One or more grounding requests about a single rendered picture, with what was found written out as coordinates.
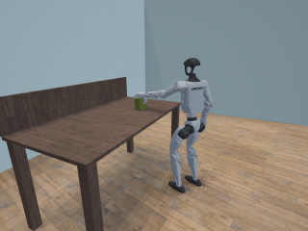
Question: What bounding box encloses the humanoid robot head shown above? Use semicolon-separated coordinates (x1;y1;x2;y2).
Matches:
184;58;201;83

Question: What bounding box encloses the right robot hand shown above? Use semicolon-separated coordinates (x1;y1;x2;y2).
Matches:
200;119;207;133

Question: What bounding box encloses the left robot upper arm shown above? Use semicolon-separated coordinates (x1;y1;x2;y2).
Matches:
161;81;188;98

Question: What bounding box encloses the table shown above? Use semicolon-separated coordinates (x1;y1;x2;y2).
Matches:
0;77;181;231

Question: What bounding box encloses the left robot hand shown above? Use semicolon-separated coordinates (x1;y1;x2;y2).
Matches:
133;92;147;105

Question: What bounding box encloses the right robot forearm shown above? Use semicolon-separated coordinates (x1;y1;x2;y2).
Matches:
201;104;213;120

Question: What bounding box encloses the right robot upper arm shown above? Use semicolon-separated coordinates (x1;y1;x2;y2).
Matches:
201;80;213;107

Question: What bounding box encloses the robot right thigh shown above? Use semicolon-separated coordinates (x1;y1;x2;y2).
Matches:
186;121;205;157

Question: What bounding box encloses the sponge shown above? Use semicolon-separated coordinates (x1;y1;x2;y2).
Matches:
134;97;147;111

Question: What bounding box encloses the left robot forearm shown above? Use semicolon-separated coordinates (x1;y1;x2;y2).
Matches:
143;90;164;98

